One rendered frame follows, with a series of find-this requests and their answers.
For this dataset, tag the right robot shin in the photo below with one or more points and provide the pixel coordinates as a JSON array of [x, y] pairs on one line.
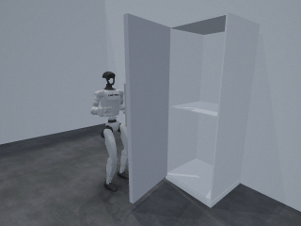
[[110, 170]]

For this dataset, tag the handle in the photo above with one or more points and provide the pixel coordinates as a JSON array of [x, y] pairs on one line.
[[125, 105]]

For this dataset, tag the right robot forearm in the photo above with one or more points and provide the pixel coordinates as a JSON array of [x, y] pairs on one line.
[[93, 111]]

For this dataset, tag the fridge door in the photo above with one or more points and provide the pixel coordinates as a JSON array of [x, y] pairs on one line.
[[147, 66]]

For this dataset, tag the right robot foot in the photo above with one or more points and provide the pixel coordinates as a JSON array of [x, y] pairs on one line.
[[110, 186]]

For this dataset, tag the robot right upper arm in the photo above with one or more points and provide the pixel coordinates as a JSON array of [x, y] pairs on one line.
[[97, 97]]

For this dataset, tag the robot right hand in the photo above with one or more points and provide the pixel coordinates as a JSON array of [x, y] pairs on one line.
[[101, 110]]

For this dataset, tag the robot left upper arm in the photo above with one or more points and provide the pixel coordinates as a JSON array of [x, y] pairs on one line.
[[121, 100]]

